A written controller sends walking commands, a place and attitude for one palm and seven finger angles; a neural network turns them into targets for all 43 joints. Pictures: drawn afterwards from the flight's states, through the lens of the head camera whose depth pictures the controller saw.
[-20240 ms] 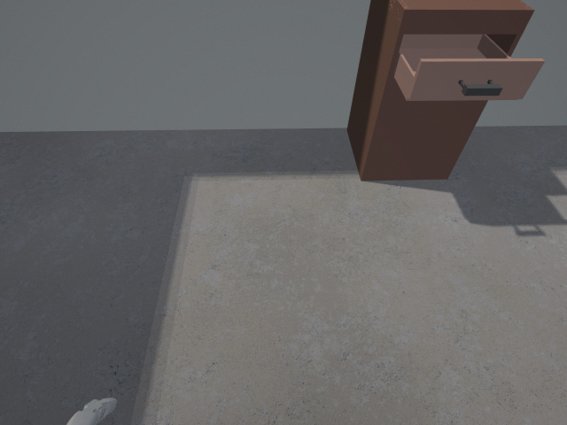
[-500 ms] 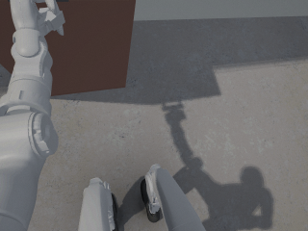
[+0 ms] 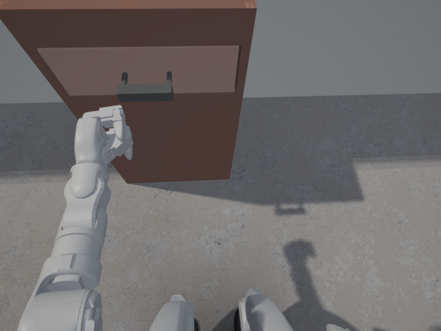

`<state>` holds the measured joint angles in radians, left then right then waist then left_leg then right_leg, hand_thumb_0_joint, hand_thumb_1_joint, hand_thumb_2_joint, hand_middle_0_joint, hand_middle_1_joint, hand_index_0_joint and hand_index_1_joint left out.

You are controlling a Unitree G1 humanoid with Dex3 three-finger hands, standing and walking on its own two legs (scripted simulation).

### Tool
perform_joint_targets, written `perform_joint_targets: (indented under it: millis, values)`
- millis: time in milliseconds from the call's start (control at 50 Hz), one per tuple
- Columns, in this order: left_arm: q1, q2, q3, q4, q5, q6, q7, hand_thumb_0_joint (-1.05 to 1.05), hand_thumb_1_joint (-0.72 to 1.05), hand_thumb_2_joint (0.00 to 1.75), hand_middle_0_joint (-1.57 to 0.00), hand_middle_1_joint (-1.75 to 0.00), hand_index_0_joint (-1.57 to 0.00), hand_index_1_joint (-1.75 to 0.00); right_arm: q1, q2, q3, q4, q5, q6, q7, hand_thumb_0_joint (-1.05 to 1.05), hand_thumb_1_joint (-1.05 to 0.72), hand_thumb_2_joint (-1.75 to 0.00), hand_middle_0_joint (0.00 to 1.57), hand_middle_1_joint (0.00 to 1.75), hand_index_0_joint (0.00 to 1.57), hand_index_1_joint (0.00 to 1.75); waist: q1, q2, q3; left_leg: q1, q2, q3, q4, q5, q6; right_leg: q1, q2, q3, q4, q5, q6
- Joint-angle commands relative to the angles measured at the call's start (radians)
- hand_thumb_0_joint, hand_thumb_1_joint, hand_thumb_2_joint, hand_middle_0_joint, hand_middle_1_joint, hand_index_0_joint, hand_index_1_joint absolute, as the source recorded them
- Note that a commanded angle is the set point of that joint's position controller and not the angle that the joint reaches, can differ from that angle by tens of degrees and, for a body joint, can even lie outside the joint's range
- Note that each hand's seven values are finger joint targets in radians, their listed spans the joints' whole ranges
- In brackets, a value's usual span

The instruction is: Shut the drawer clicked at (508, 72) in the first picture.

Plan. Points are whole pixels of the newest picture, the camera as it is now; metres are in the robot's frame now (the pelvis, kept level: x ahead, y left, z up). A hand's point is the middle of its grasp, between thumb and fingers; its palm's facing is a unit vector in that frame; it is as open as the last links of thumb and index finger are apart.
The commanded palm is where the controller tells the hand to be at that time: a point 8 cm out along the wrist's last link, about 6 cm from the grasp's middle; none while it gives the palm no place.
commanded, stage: draw the hand back to the body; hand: left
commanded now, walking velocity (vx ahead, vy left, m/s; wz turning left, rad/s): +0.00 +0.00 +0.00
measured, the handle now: (146, 84) +0.63 +0.15 -0.03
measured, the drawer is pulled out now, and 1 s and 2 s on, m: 0.00 0.00 0.00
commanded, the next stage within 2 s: step back with the hand held close in 1.08 s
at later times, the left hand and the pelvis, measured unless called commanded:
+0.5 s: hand (36, 204) +0.29 +0.21 +0.14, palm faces +0.20 -0.94 -0.28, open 3.3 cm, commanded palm +0.25 +0.25 +0.17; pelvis +0.01 +0.00 +0.06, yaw +2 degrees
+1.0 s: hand out of the picture +0.17 +0.26 +0.25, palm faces +0.43 -0.80 -0.42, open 3.2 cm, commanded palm +0.13 +0.29 +0.25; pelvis +0.01 +0.01 +0.08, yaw +2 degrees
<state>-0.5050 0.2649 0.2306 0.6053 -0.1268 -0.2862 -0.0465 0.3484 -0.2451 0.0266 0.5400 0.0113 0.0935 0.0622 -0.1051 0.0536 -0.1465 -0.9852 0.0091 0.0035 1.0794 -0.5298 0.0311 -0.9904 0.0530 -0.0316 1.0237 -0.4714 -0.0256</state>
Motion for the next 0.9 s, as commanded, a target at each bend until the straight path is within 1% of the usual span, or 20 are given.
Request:
perform_joint_targets:
  millis: [0,20,40,80,100,140,180,200,220,240,260,300,340,480,560,580,640,740,760,880]
  values:
    - [-0.252,0.088,-0.037,-0.222,-0.027,-0.068,0.001,0.00,0.90,0.90,-1.40,-1.60,-1.40,-1.60,0.107,-0.150,-0.065,-0.062,0.014,-0.058,-0.039,0.00,-0.90,-0.90,0.20,0.30,0.20,0.30,-0.044,-0.064,-0.363,0.280,-0.012,-0.004,-0.131,0.432,0.007,0.420,-0.004,0.013,-0.148,0.518,0.018]
    - [-0.233,0.090,-0.043,-0.213,-0.021,-0.079,-0.002,0.00,0.90,0.90,-1.40,-1.60,-1.40,-1.60,0.094,-0.148,-0.064,-0.061,0.015,-0.063,-0.040,0.00,-0.90,-0.90,0.20,0.30,0.20,0.30,-0.036,-0.049,-0.319,0.286,-0.015,-0.003,-0.144,0.409,0.005,0.413,-0.007,0.014,-0.160,0.488,0.014]
    - [-0.223,0.095,-0.053,-0.233,-0.014,-0.089,-0.008,0.00,0.90,0.90,-1.40,-1.60,-1.40,-1.60,0.084,-0.147,-0.063,-0.066,0.015,-0.066,-0.044,0.00,-0.90,-0.90,0.20,0.30,0.20,0.30,-0.027,-0.002,-0.294,0.320,-0.017,-0.002,-0.157,0.423,0.004,0.413,-0.009,0.013,-0.166,0.487,0.007]
    - [-0.164,0.082,-0.080,-0.257,-0.011,-0.095,-0.034,0.00,0.90,0.90,-1.40,-1.60,-1.40,-1.60,0.055,-0.140,-0.061,-0.082,0.019,-0.069,-0.044,0.00,-0.90,-0.90,0.20,0.30,0.20,0.30,-0.006,0.055,-0.299,0.394,-0.018,-0.004,-0.175,0.468,-0.001,0.426,-0.013,0.012,-0.178,0.498,0.002]
    - [-0.125,0.101,-0.066,-0.294,-0.019,-0.097,-0.047,0.00,0.90,0.90,-1.40,-1.60,-1.40,-1.60,0.042,-0.141,-0.063,-0.094,0.020,-0.071,-0.046,0.00,-0.90,-0.90,0.20,0.30,0.20,0.30,0.012,0.045,-0.337,0.423,-0.017,-0.007,-0.187,0.494,-0.003,0.464,-0.014,0.012,-0.181,0.514,0.000]
    - [-0.061,0.108,-0.069,-0.367,-0.041,-0.087,-0.072,0.00,0.90,0.90,-1.40,-1.60,-1.40,-1.60,0.008,-0.138,-0.061,-0.126,0.028,-0.076,-0.051,0.00,-0.90,-0.90,0.20,0.30,0.20,0.30,0.032,0.073,-0.358,0.480,-0.018,-0.007,-0.210,0.539,-0.002,0.513,-0.017,0.012,-0.196,0.543,-0.003]
    - [0.018,0.134,-0.034,-0.413,-0.070,-0.069,-0.087,0.00,0.90,0.90,-1.40,-1.60,-1.40,-1.60,-0.031,-0.135,-0.054,-0.150,0.036,-0.082,-0.059,0.00,-0.90,-0.90,0.20,0.30,0.20,0.30,0.056,0.018,-0.330,0.477,-0.015,-0.009,-0.246,0.531,-0.004,0.570,-0.019,0.007,-0.217,0.556,-0.001]
    - [0.084,0.201,-0.079,-0.494,0.028,-0.004,-0.009,0.00,0.90,0.90,-1.40,-1.60,-1.40,-1.60,-0.112,-0.111,-0.063,-0.176,0.042,-0.047,-0.076,0.00,-0.90,-0.90,0.20,0.30,0.20,0.30,0.097,0.032,-0.381,0.551,-0.011,0.007,-0.315,0.524,-0.007,0.644,-0.044,0.057,-0.266,0.509,-0.004]
    - [0.098,0.161,-0.097,-0.560,0.031,0.036,0.034,0.00,0.90,0.90,-1.40,-1.60,-1.40,-1.60,-0.126,-0.097,-0.057,-0.203,0.042,-0.038,-0.089,0.00,-0.90,-0.90,0.20,0.30,0.20,0.30,0.076,0.014,-0.319,0.552,-0.010,0.011,-0.343,0.480,-0.004,0.655,-0.047,0.052,-0.301,0.493,0.000]
    - [0.131,0.171,-0.084,-0.590,0.026,0.061,0.056,0.00,0.90,0.90,-1.40,-1.60,-1.40,-1.60,-0.136,-0.100,-0.055,-0.213,0.041,-0.039,-0.101,0.00,-0.90,-0.90,0.20,0.30,0.20,0.30,0.078,-0.025,-0.278,0.531,-0.010,0.006,-0.360,0.438,-0.003,0.665,-0.049,0.053,-0.322,0.469,0.001]
    - [0.177,0.168,-0.091,-0.595,0.036,0.086,0.076,0.00,0.90,0.90,-1.40,-1.60,-1.40,-1.60,-0.158,-0.098,-0.048,-0.209,0.043,-0.034,-0.111,0.00,-0.90,-0.90,0.20,0.30,0.20,0.30,0.080,-0.024,-0.226,0.531,-0.006,0.006,-0.387,0.417,-0.002,0.679,-0.055,0.052,-0.341,0.455,0.001]
    - [0.220,0.194,-0.068,-0.648,0.045,0.119,0.112,0.00,0.90,0.90,-1.40,-1.60,-1.40,-1.60,-0.185,-0.095,-0.039,-0.208,0.043,-0.032,-0.130,0.00,-0.90,-0.90,0.20,0.30,0.20,0.30,0.084,-0.052,-0.180,0.562,-0.002,0.001,-0.425,0.402,0.003,0.707,-0.059,0.049,-0.381,0.438,0.002]
    - [0.246,0.214,-0.056,-0.717,0.049,0.141,0.130,0.00,0.90,0.90,-1.40,-1.60,-1.40,-1.60,-0.210,-0.094,-0.032,-0.206,0.041,-0.041,-0.145,0.00,-0.90,-0.90,0.20,0.30,0.20,0.30,0.092,-0.047,-0.158,0.610,0.001,-0.003,-0.459,0.418,0.006,0.739,-0.059,0.046,-0.416,0.438,-0.001]
    - [0.459,0.148,-0.101,-0.892,0.057,0.191,0.145,0.00,0.90,0.90,-1.40,-1.60,-1.40,-1.60,-0.251,-0.081,-0.007,-0.176,0.030,-0.101,-0.156,0.00,-0.90,-0.90,0.20,0.30,0.20,0.30,0.113,0.017,-0.068,0.799,0.014,-0.024,-0.578,0.489,-0.001,0.788,-0.056,0.021,-0.521,0.426,-0.005]
    - [0.612,0.179,-0.042,-0.977,0.053,0.201,0.146,0.00,0.90,0.90,-1.40,-1.60,-1.40,-1.60,-0.268,-0.082,-0.003,-0.159,0.018,-0.128,-0.152,0.00,-0.90,-0.90,0.20,0.30,0.20,0.30,0.132,-0.057,-0.006,0.822,0.019,-0.028,-0.629,0.515,0.001,0.843,-0.054,0.014,-0.570,0.449,-0.004]
    - [0.631,0.194,-0.019,-1.014,0.053,0.200,0.146,0.00,0.90,0.90,-1.40,-1.60,-1.40,-1.60,-0.272,-0.081,-0.004,-0.157,0.015,-0.132,-0.151,0.00,-0.90,-0.90,0.20,0.30,0.20,0.30,0.137,-0.049,-0.013,0.833,0.019,-0.026,-0.638,0.513,0.000,0.857,-0.056,0.016,-0.579,0.450,-0.004]
    - [0.701,0.219,0.035,-1.069,0.050,0.199,0.145,0.00,0.90,0.90,-1.40,-1.60,-1.40,-1.60,-0.286,-0.078,-0.005,-0.139,0.006,-0.145,-0.149,0.00,-0.90,-0.90,0.20,0.30,0.20,0.30,0.146,-0.036,0.054,0.829,0.018,-0.021,-0.662,0.495,-0.001,0.865,-0.054,0.018,-0.617,0.432,-0.007]
    - [0.803,0.248,0.104,-1.234,0.048,0.182,0.150,0.00,0.90,0.90,-1.40,-1.60,-1.40,-1.60,-0.286,-0.073,-0.008,-0.133,-0.003,-0.180,-0.144,0.00,-0.90,-0.90,0.20,0.30,0.20,0.30,0.159,0.026,0.035,0.865,0.016,-0.026,-0.678,0.529,-0.006,0.908,-0.054,0.022,-0.637,0.449,-0.009]
    - [0.838,0.238,0.105,-1.252,0.047,0.180,0.148,0.00,0.90,0.90,-1.40,-1.60,-1.40,-1.60,-0.286,-0.068,-0.008,-0.133,-0.002,-0.187,-0.143,0.00,-0.90,-0.90,0.20,0.30,0.20,0.30,0.159,0.053,0.042,0.870,0.017,-0.021,-0.680,0.531,-0.006,0.906,-0.057,0.024,-0.637,0.453,-0.008]
    - [0.980,0.278,0.194,-1.354,0.043,0.160,0.155,0.00,0.90,0.90,-1.40,-1.60,-1.40,-1.60,-0.276,-0.074,-0.021,-0.129,-0.001,-0.224,-0.139,0.00,-0.90,-0.90,0.20,0.30,0.20,0.30,0.173,0.014,0.059,0.870,0.023,-0.025,-0.680,0.534,-0.010,0.909,-0.052,0.024,-0.647,0.457,-0.007]
